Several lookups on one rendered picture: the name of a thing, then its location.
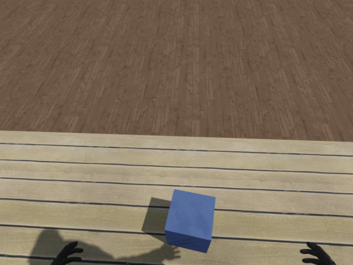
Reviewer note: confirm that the robot right hand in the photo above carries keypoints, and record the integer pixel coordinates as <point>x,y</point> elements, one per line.
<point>323,257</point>

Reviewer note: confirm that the robot left hand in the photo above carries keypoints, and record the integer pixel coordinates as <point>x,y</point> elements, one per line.
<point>62,258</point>

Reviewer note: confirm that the carton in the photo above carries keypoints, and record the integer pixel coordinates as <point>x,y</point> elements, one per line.
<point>190,220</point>

